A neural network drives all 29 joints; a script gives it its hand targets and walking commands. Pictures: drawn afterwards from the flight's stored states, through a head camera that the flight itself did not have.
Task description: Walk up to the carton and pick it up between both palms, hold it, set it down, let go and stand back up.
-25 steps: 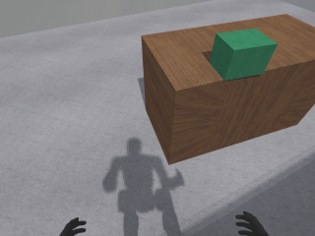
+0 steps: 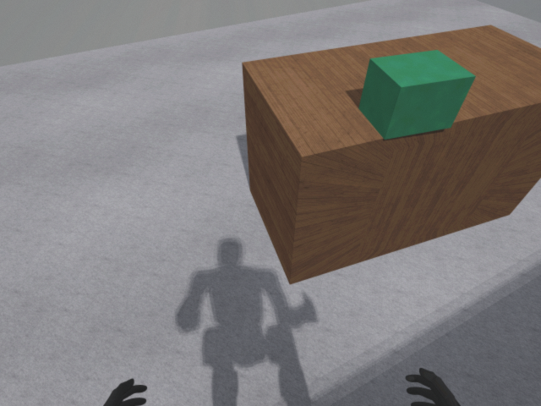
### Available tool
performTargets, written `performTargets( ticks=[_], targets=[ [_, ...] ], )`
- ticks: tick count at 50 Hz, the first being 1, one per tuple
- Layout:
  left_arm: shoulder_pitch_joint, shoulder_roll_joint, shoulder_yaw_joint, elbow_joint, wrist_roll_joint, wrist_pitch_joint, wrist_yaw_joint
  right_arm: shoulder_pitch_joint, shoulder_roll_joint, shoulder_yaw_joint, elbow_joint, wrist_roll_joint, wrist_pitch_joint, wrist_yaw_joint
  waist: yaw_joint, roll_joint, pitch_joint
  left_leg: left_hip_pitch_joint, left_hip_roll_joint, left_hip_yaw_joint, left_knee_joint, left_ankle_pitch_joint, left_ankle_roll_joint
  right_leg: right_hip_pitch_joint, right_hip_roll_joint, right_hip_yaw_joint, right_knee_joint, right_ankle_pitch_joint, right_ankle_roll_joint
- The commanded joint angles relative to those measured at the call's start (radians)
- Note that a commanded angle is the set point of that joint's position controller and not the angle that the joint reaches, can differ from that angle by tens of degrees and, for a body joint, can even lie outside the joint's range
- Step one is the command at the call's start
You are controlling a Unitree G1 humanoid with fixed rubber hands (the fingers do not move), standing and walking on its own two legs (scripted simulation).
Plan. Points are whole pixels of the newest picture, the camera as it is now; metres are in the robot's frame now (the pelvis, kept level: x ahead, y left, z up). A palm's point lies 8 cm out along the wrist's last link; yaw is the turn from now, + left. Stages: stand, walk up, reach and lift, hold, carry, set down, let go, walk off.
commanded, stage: walk up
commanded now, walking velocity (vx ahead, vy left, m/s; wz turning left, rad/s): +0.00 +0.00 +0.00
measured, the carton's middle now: (411, 94) +0.88 -0.40 +0.00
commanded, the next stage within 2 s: none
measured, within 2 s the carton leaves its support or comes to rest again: neither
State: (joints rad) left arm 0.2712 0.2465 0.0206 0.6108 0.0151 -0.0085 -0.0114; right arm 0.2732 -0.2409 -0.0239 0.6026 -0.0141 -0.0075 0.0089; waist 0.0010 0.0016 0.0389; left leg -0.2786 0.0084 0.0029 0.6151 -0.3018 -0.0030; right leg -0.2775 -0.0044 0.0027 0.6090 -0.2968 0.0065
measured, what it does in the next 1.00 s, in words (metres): steps to the right: right foot, then left foot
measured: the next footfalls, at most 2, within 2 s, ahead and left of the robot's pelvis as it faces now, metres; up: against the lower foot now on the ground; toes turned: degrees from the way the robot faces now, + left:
right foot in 0.48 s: +0.17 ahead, -0.28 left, +0.00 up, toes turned -3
left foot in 0.76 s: +0.20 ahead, -0.09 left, +0.00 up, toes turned +10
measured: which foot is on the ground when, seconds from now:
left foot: down 0.00-0.48, up 0.50-0.74, down 0.76-1.00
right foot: down 0.00-0.14, up 0.16-0.46, down 0.48-0.76, up 0.78-1.00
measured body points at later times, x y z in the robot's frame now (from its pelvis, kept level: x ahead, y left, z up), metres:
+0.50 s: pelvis +0.05 -0.12 -0.03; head +0.09 -0.11 +0.42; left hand +0.23 +0.13 -0.11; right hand +0.08 -0.43 -0.13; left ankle +0.02 +0.11 -0.72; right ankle +0.13 -0.28 -0.73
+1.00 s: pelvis +0.16 -0.26 -0.01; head +0.18 -0.22 +0.43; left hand +0.26 +0.02 -0.14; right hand +0.28 -0.53 -0.09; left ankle +0.16 -0.09 -0.73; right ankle +0.25 -0.40 -0.66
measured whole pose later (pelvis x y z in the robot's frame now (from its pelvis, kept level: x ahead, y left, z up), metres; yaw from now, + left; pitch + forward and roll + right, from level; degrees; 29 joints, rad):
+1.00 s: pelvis +0.16 -0.26 -0.01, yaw +8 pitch -5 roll +2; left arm 0.24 0.33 0.04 0.61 0.07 0.11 -0.08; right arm 0.39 -0.24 -0.05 0.61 -0.07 -0.06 -0.09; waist 0.00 -0.13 0.13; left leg -0.26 0.05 0.01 0.68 -0.35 -0.03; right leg -0.60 -0.13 0.02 1.19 -0.34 0.06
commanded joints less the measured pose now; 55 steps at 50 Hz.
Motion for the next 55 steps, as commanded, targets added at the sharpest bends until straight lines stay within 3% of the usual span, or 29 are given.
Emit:
performTargets(
  ticks=[1, 3, 5, 6, 7, 8, 9, 11, 14, 19, 21, 22, 23, 24, 25, 26, 29, 33, 36, 37, 38, 39, 40, 41, 45, 47, 52, 54, 55],
  targets=[
    [-0.017, 0.123, 0.038, -0.087, -0.001, -0.02, 0.004, -0.016, -0.128, -0.038, -0.087, 0.001, -0.021, -0.004, 0.0, 0.002, -0.036, -0.007, 0.077, -0.094, -0.135, 0.064, 0.037, -0.001, -0.077, 0.09, -0.119, 0.075, -0.039],
    [-0.018, 0.115, 0.03, -0.082, -0.009, -0.014, 0.003, -0.01, -0.122, -0.038, -0.074, 0.0, -0.015, -0.003, -0.012, -0.05, 0.027, -0.029, 0.062, -0.094, -0.148, 0.014, 0.028, -0.047, -0.067, 0.098, -0.144, 0.0, -0.035],
    [-0.044, 0.135, 0.033, -0.086, -0.005, -0.012, 0.002, -0.04, -0.124, -0.035, -0.079, -0.003, -0.013, 0.003, -0.009, 0.002, 0.017, -0.009, 0.057, -0.086, -0.137, 0.009, 0.012, -0.057, -0.068, 0.097, -0.147, -0.031, -0.027],
    [-0.091, 0.191, 0.08, -0.135, 0.069, 0.007, -0.028, 0.205, -0.189, -0.095, -0.038, -0.054, -0.033, -0.03, -0.076, -0.017, -0.039, 0.131, 0.164, -0.331, -0.242, -0.353, 0.108, -0.188, -0.013, -0.017, 0.118, -0.223, -0.037],
    [-0.109, 0.145, 0.071, -0.157, 0.091, 0.023, -0.043, 0.268, -0.265, -0.12, -0.008, -0.07, -0.041, -0.053, -0.104, 0.092, 0.006, 0.235, 0.349, -0.602, -0.369, -0.548, 0.197, -0.417, 0.0, -0.052, 0.321, -0.291, -0.015],
    [-0.105, 0.137, 0.063, -0.185, 0.098, 0.035, -0.051, 0.246, -0.297, -0.135, 0.004, -0.081, -0.046, -0.078, -0.086, 0.083, 0.055, 0.233, 0.457, -0.752, -0.394, -0.598, 0.284, -0.552, -0.079, 0.029, 0.445, -0.238, -0.014],
    [-0.106, 0.143, 0.067, -0.187, 0.092, 0.045, -0.058, 0.208, -0.274, -0.129, -0.006, -0.074, -0.054, -0.095, -0.069, 0.018, 0.093, 0.215, 0.445, -0.716, -0.377, -0.521, 0.297, -0.592, -0.12, 0.064, 0.508, -0.183, -0.008],
    [-0.107, 0.131, 0.066, -0.183, 0.093, 0.047, -0.063, 0.178, -0.224, -0.112, 0.003, -0.074, -0.071, -0.097, -0.051, 0.022, 0.074, 0.16, 0.358, -0.575, -0.342, -0.346, 0.26, -0.55, -0.14, 0.081, 0.544, -0.082, 0.008],
    [-0.091, 0.107, 0.059, -0.181, 0.082, 0.057, -0.083, 0.099, -0.221, -0.111, 0.011, -0.066, -0.079, -0.088, -0.023, 0.146, 0.049, 0.076, 0.275, -0.39, -0.34, -0.219, 0.224, -0.443, -0.143, 0.054, 0.526, -0.018, 0.034],
    [-0.157, 0.104, 0.061, -0.195, 0.047, 0.045, -0.092, 0.11, -0.273, -0.133, 0.017, -0.073, -0.075, -0.075, -0.04, 0.227, 0.023, 0.036, 0.251, -0.245, -0.229, 0.017, 0.212, -0.266, -0.153, 0.008, 0.296, -0.102, 0.012],
    [-0.075, 0.109, 0.078, -0.171, 0.045, 0.032, -0.088, 0.075, -0.28, -0.133, 0.004, -0.071, -0.062, -0.067, 0.013, 0.238, 0.005, -0.111, 0.228, -0.197, -0.147, -0.008, 0.192, -0.047, -0.115, -0.046, 0.191, -0.097, -0.013],
    [0.043, 0.123, 0.093, -0.13, 0.045, 0.025, -0.084, 0.042, -0.263, -0.127, -0.005, -0.064, -0.054, -0.065, 0.084, 0.143, -0.019, -0.227, 0.194, -0.167, -0.046, -0.026, 0.169, 0.159, -0.077, -0.093, 0.085, 0.003, -0.019],
    [0.162, 0.168, 0.114, -0.077, 0.047, 0.015, -0.077, 0.075, -0.182, -0.101, -0.011, -0.059, -0.046, -0.063, 0.127, -0.044, -0.074, -0.305, 0.089, -0.071, 0.153, -0.086, 0.121, 0.332, -0.017, -0.137, 0.031, 0.03, -0.024],
    [0.258, 0.264, 0.135, -0.056, 0.053, 0.004, -0.065, 0.101, -0.094, -0.069, -0.043, -0.054, -0.042, -0.059, 0.179, -0.29, -0.134, -0.446, -0.008, 0.029, 0.433, -0.26, 0.057, 0.41, -0.126, 0.043, -0.033, -0.111, -0.081],
    [0.213, 0.325, 0.131, -0.087, 0.053, 0.001, -0.052, 0.089, -0.062, -0.057, -0.094, -0.034, -0.034, -0.065, 0.175, -0.387, -0.083, -0.543, -0.051, -0.02, 0.582, -0.437, 0.023, 0.297, -0.373, 0.469, -0.268, -0.333, -0.204],
    [0.115, 0.344, 0.129, -0.112, 0.024, 0.007, -0.042, 0.063, -0.12, -0.071, -0.11, -0.021, -0.023, -0.08, 0.151, -0.279, -0.059, -0.502, 0.002, -0.11, 0.684, -0.388, 0.03, 0.149, -0.444, 0.618, -0.398, -0.479, -0.301],
    [-0.044, 0.263, 0.097, -0.109, 0.035, 0.017, -0.02, 0.12, -0.152, -0.083, -0.07, -0.001, -0.021, -0.075, 0.046, -0.212, 0.074, -0.417, 0.076, -0.085, 0.651, -0.255, 0.016, 0.015, -0.374, 0.384, -0.307, -0.325, -0.301],
    [-0.062, 0.204, 0.067, -0.094, 0.033, 0.025, -0.024, 0.151, -0.126, -0.086, -0.069, -0.006, -0.035, -0.062, 0.025, -0.165, 0.03, -0.165, 0.051, -0.008, 0.362, -0.236, 0.015, -0.068, -0.312, 0.187, -0.219, 0.032, -0.283],
    [-0.127, 0.189, 0.045, -0.102, 0.038, 0.045, -0.028, 0.26, -0.106, -0.093, -0.048, -0.009, -0.057, -0.063, -0.067, -0.076, -0.009, 0.208, -0.004, 0.039, 0.006, 0.052, 0.056, -0.28, -0.224, 0.008, 0.013, -0.011, -0.174],
    [-0.103, 0.151, 0.028, -0.104, 0.044, 0.054, -0.035, 0.323, -0.148, -0.11, -0.032, -0.026, -0.062, -0.072, -0.101, 0.04, -0.049, 0.337, 0.021, -0.049, -0.059, 0.041, 0.07, -0.37, -0.153, -0.052, 0.174, -0.139, -0.114],
    [-0.067, 0.08, 0.004, -0.13, 0.043, 0.057, -0.04, 0.338, -0.228, -0.128, -0.049, -0.06, -0.06, -0.086, -0.112, 0.264, -0.059, 0.388, 0.269, -0.487, -0.209, -0.232, 0.147, -0.531, -0.052, -0.112, 0.475, -0.309, -0.03],
    [-0.052, 0.143, 0.023, -0.143, 0.063, 0.076, -0.035, 0.315, -0.274, -0.132, -0.068, -0.064, -0.048, -0.109, -0.096, 0.152, -0.016, 0.274, 0.425, -0.789, -0.352, -0.451, 0.23, -0.57, -0.05, 0.002, 0.607, -0.311, 0.005],
    [-0.077, 0.193, 0.043, -0.139, 0.071, 0.096, -0.036, 0.273, -0.27, -0.13, -0.07, -0.054, -0.045, -0.125, -0.088, 0.042, 0.057, 0.197, 0.453, -0.826, -0.396, -0.501, 0.266, -0.588, -0.101, 0.052, 0.672, -0.252, 0.01],
    [-0.081, 0.196, 0.046, -0.134, 0.073, 0.101, -0.04, 0.224, -0.251, -0.115, -0.075, -0.053, -0.053, -0.13, -0.067, 0.008, 0.095, 0.18, 0.429, -0.763, -0.379, -0.424, 0.258, -0.611, -0.112, 0.072, 0.712, -0.172, 0.023],
    [-0.017, 0.175, 0.047, -0.081, 0.064, 0.099, -0.062, 0.067, -0.191, -0.087, -0.097, -0.057, -0.076, -0.109, 0.001, 0.093, 0.071, 0.047, 0.29, -0.375, -0.299, -0.146, 0.234, -0.444, -0.147, 0.076, 0.686, -0.052, 0.059],
    [-0.033, 0.157, 0.044, -0.097, 0.055, 0.099, -0.075, 0.047, -0.219, -0.1, -0.089, -0.057, -0.085, -0.103, 0.006, 0.175, 0.081, 0.015, 0.285, -0.31, -0.284, -0.072, 0.237, -0.409, -0.163, 0.074, 0.61, -0.036, 0.056],
    [-0.093, 0.124, 0.05, -0.108, 0.037, 0.068, -0.097, 0.078, -0.274, -0.12, -0.063, -0.059, -0.075, -0.089, -0.007, 0.207, 0.038, -0.042, 0.234, -0.151, -0.183, 0.011, 0.204, -0.197, -0.15, -0.023, 0.295, -0.053, 0.019],
    [-0.012, 0.129, 0.066, -0.078, 0.031, 0.06, -0.097, 0.056, -0.288, -0.128, -0.069, -0.059, -0.056, -0.083, 0.03, 0.193, -0.023, -0.157, 0.205, -0.103, -0.097, -0.098, 0.174, 0.033, -0.088, -0.099, 0.19, -0.035, -0.007],
    [0.079, 0.151, 0.087, -0.054, 0.03, 0.049, -0.092, 0.036, -0.266, -0.118, -0.073, -0.057, -0.044, -0.082, 0.092, 0.08, -0.039, -0.252, 0.175, -0.068, 0.02, -0.142, 0.15, 0.203, -0.056, -0.138, 0.097, 0.038, -0.016]
  ],
)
